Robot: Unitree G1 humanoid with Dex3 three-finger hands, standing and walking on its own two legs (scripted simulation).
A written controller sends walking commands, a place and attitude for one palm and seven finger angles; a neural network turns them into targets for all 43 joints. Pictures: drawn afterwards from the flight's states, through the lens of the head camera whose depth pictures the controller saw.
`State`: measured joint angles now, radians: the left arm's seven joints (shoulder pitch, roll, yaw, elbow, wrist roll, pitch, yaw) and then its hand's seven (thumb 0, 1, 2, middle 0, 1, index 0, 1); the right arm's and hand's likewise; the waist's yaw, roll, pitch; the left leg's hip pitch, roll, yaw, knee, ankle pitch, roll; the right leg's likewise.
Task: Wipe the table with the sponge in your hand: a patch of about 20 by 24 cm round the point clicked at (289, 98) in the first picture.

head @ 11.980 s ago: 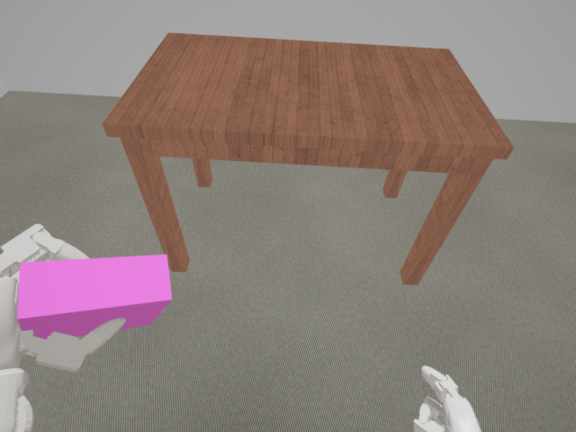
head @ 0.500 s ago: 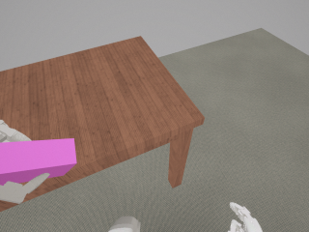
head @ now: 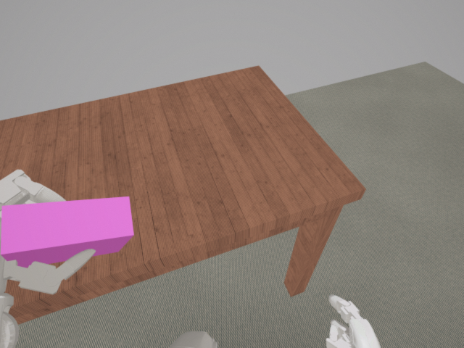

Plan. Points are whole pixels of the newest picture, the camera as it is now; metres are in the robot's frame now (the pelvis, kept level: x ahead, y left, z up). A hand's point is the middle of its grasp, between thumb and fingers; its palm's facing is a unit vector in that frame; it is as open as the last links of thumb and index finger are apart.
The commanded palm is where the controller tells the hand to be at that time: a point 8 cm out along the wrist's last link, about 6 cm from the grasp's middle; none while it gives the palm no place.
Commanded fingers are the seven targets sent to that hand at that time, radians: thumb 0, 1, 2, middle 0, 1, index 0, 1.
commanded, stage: shuffle to correct the standing spot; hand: left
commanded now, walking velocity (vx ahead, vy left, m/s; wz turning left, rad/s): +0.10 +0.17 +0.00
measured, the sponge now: (90, 231) +0.22 +0.20 +0.16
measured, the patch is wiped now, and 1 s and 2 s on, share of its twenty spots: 0.00 0.00 0.00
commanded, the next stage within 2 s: none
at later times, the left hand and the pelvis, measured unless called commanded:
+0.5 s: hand out of the picture +0.20 +0.34 +0.20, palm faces +0.41 -0.78 -0.48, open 9.3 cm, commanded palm +0.14 +0.38 +0.19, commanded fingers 0.00 0.10 1.30 -1.20 -1.60 -1.20 -1.60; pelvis -0.01 +0.10 +0.00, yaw +1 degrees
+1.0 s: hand out of the picture +0.20 +0.37 +0.19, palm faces +0.35 -0.79 -0.50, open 9.3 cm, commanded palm +0.14 +0.41 +0.19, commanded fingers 0.00 0.10 1.30 -1.20 -1.60 -1.20 -1.60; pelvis -0.02 +0.13 +0.01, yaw +0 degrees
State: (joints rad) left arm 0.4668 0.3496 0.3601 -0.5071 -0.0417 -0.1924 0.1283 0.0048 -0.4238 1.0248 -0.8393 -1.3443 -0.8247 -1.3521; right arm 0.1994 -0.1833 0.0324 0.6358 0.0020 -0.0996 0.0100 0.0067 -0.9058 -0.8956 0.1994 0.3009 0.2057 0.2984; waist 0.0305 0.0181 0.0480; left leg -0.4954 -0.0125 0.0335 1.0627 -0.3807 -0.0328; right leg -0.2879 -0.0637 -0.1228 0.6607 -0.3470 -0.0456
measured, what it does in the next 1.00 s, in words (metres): steps to the left: left foot, then right foot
